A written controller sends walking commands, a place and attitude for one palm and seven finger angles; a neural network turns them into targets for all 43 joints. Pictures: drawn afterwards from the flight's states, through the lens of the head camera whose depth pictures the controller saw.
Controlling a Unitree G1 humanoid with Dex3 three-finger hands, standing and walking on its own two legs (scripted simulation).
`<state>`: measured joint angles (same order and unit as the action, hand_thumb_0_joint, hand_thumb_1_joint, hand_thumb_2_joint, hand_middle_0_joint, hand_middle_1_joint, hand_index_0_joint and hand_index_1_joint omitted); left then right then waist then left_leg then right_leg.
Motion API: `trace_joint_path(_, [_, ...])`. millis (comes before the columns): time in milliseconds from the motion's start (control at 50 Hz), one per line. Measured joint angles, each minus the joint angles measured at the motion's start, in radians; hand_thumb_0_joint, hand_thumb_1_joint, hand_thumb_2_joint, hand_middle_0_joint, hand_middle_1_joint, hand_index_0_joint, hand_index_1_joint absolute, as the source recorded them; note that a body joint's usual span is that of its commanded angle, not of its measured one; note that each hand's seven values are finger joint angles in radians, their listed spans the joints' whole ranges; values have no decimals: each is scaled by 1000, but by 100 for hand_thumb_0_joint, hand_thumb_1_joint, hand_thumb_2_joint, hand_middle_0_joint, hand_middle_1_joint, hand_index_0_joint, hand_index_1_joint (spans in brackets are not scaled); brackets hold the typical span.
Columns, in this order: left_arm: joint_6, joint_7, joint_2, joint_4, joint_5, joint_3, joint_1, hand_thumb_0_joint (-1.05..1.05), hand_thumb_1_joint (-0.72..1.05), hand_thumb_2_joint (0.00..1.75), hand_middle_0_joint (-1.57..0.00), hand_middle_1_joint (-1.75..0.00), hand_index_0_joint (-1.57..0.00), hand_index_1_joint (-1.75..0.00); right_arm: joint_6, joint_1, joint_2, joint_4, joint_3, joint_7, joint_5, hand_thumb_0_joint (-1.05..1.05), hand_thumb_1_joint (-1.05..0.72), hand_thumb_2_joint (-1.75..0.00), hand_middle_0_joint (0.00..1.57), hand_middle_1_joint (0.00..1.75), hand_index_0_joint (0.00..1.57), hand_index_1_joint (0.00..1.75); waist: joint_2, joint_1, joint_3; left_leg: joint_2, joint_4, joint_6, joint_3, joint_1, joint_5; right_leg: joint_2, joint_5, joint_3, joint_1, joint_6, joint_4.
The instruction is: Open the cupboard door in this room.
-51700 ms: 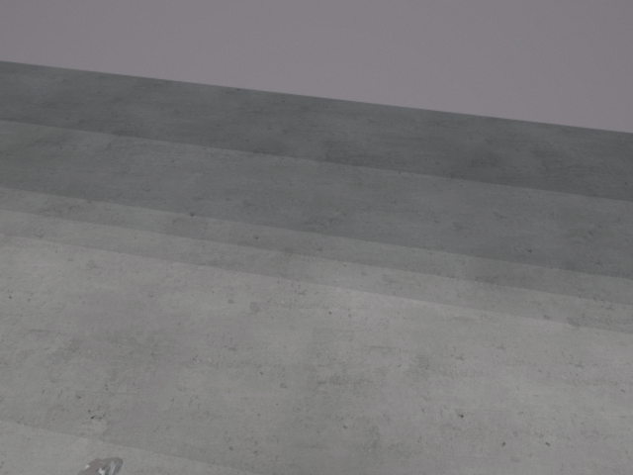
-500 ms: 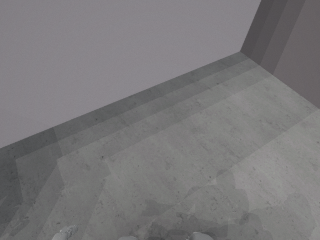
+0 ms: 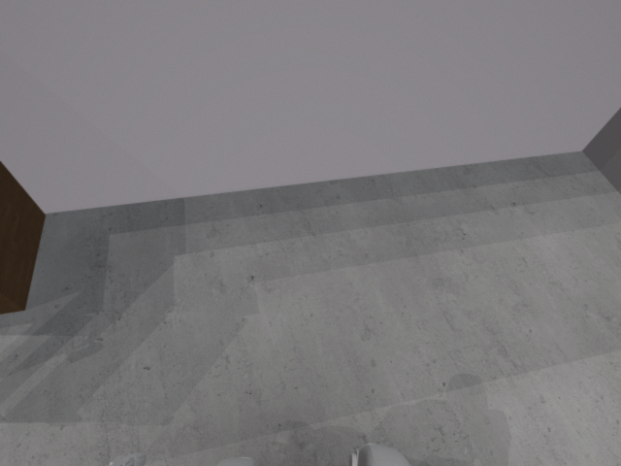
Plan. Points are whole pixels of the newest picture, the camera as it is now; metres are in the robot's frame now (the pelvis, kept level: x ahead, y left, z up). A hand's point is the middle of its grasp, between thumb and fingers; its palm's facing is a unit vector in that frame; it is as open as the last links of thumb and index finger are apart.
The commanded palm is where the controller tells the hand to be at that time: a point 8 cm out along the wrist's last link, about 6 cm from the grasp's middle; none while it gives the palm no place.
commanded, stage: turn to face it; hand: left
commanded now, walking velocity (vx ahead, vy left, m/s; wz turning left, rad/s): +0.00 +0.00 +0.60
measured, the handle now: out of the picture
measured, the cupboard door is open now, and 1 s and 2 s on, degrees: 44 44 44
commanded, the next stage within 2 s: take the last steps up to it in 1.58 s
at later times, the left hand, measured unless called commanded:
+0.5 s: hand out of the picture -0.01 +0.21 -0.19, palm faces +0.32 -0.92 -0.21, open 7.4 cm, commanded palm none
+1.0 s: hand out of the picture -0.01 +0.19 -0.15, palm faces +0.58 -0.78 -0.26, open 7.4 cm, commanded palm none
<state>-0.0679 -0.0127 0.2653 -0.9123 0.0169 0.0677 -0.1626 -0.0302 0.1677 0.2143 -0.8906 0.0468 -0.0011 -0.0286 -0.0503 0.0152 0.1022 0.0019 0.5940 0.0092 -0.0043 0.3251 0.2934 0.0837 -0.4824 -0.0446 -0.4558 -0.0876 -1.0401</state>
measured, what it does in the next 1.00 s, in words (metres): steps on the spot, turning left: right foot, then left foot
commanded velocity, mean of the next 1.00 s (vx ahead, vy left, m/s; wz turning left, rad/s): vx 0.00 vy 0.00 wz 0.60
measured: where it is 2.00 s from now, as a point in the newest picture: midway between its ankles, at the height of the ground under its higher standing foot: outside the picture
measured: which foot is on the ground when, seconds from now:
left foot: down 0.00-0.14, up 0.16-0.42, down 0.44-0.84, up 0.86-1.00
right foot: up 0.00-0.14, down 0.16-0.44, up 0.46-0.82, down 0.84-1.00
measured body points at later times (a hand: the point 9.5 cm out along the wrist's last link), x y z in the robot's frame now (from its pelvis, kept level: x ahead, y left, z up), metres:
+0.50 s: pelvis +0.00 +0.00 -0.01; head +0.05 +0.04 +0.44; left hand -0.02 +0.26 -0.17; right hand +0.20 -0.22 -0.12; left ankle -0.02 +0.09 -0.73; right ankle +0.01 -0.16 -0.70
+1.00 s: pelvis +0.03 -0.03 +0.01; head +0.06 -0.01 +0.45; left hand -0.04 +0.23 -0.13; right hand +0.24 -0.21 -0.14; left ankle -0.05 +0.06 -0.67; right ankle +0.09 -0.15 -0.73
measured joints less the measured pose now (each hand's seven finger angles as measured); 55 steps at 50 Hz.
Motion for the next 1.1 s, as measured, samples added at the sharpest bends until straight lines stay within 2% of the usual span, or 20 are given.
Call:
trace_joint_path(80, [12,1,1,20,-5,0,19,0,91,90,-20,-30,-20,-30,-11,9,2,-14,1,2,-2,0,-91,-90,20,30,21,30,35,4,-1,-2,-39,-8,-58,-10,-30,-35,21,14,48,8,178])
trace_joint_path(140, [32,1,-1,43,-5,-5,17,0,91,90,-20,-30,-20,-30,-26,18,8,-19,9,-1,4,0,-91,-90,20,30,21,30,53,6,-14,-15,-10,-27,-100,9,-21,-52,120,11,142,22,410])
trace_joint_path(160, [43,-1,5,54,0,-5,9,0,91,90,-20,-30,-20,-30,-32,22,8,-17,13,-4,8,0,-91,-90,20,30,21,30,40,1,-26,-29,30,-30,-95,33,16,-37,147,23,164,49,480])
trace_joint_path(200, [52,-8,-15,53,6,-10,13,0,91,90,-20,-30,-20,-30,-44,6,28,-24,26,-10,9,0,-91,-90,20,30,21,30,68,5,-10,-25,218,-36,-86,94,149,-34,158,-8,161,72,446])
trace_joint_path(240, [52,-13,-33,53,8,-16,4,0,91,90,-20,-30,-20,-30,-53,-7,40,-29,35,-14,8,0,-91,-90,20,30,20,30,77,10,1,-18,402,-46,-48,143,190,-20,161,-36,184,71,450])
trace_joint_path(280, [52,-15,-43,50,10,-21,-10,0,91,90,-20,-30,-20,-30,-59,-19,41,-31,36,-19,10,0,-91,-90,20,30,20,30,63,12,6,-5,467,-59,-4,155,194,0,168,-57,209,65,475])
trace_joint_path(320, [53,-13,-46,44,13,-25,-22,0,91,90,-20,-30,-20,-30,-59,-30,34,-26,33,-25,14,0,-91,-90,20,30,20,30,37,10,8,6,412,-68,36,133,195,23,174,-75,228,60,495])
trace_joint_path(400, [55,-3,-43,32,13,-29,-44,0,91,90,-20,-30,-20,-30,-46,-49,25,-7,21,-31,18,0,-91,-90,20,30,20,30,-5,-1,14,9,163,-66,87,42,134,65,155,-115,229,37,472])
trace_joint_path(420, [53,0,-40,29,10,-28,-52,0,91,90,-20,-30,-20,-30,-40,-51,26,1,18,-33,17,0,-91,-90,20,30,20,30,-9,-2,11,7,81,-60,92,10,76,75,139,-126,220,28,445])
trace_joint_path(440, [48,3,-39,29,6,-26,-62,0,91,90,-20,-30,-20,-30,-31,-49,32,12,16,-35,15,0,-91,-90,20,30,20,30,-3,-1,3,9,21,-20,82,-7,0,79,118,-137,196,20,396])
trace_joint_path(480, [24,2,-22,18,3,-18,-53,0,91,90,-20,-30,-20,-30,-14,-58,22,20,13,-29,10,0,-91,-90,20,30,20,30,-18,-6,10,-5,63,36,69,23,8,71,-23,-86,118,3,208])
trace_joint_path(540, [0,-2,-2,-6,3,-5,-29,0,91,90,-20,-30,-20,-30,0,-42,6,24,3,-10,5,0,-91,-90,20,30,20,30,-20,-8,10,-12,45,39,34,21,20,24,-26,-16,17,-2,-24])
trace_joint_path(580, [-1,-1,5,-6,3,1,-14,0,91,90,-20,-30,-20,-30,2,-28,-1,16,-2,-1,4,0,-91,-90,20,30,20,30,-13,-11,8,-17,-1,29,8,4,-9,7,18,5,-13,-5,-59])
trace_joint_path(720, [10,1,1,24,-2,0,27,0,91,90,-20,-30,-20,-30,-10,18,-5,-21,-1,1,0,0,-91,-90,20,30,21,30,33,2,-7,-30,-81,20,-82,-26,-64,-34,45,40,29,2,142])
trace_joint_path(820, [32,-2,-6,53,-5,-8,39,0,91,90,-20,-30,-20,-30,-33,44,1,-33,14,-4,4,0,-91,-90,20,30,21,30,57,17,-27,-55,-34,-9,-149,10,-51,-64,127,38,169,28,451])
trace_joint_path(860, [47,-9,-10,61,3,-9,34,0,91,90,-20,-30,-20,-30,-41,42,10,-35,24,-8,9,0,-91,-90,20,30,21,30,55,11,-28,-64,88,-22,-130,63,69,-48,214,33,181,64,494])
trace_joint_path(920, [46,-14,-40,56,6,-21,19,0,91,90,-20,-30,-20,-30,-57,30,36,-43,39,-17,6,0,-91,-90,20,30,20,30,81,23,-14,-40,393,-41,-67,152,157,-33,169,-18,205,68,475])
trace_joint_path(960, [44,-16,-50,49,8,-25,5,0,91,90,-20,-30,-20,-30,-61,23,39,-45,41,-22,7,0,-91,-90,20,30,20,30,69,28,-9,-16,470,-57,-19,166,163,-14,163,-41,231,63,496])
trace_joint_path(1040, [55,-8,-55,36,12,-31,-19,0,91,90,-20,-30,-20,-30,-55,3,30,-37,32,-28,15,0,-91,-90,20,30,20,30,18,18,6,9,305,-72,57,101,183,38,158,-78,256,50,507])
trace_joint_path(1100, [57,0,-48,27,9,-32,-42,0,91,90,-20,-30,-20,-30,-43,-20,30,-23,22,-30,17,0,-91,-90,20,30,20,30,-5,8,14,6,111,-64,85,28,103,71,125,-110,247,29,459])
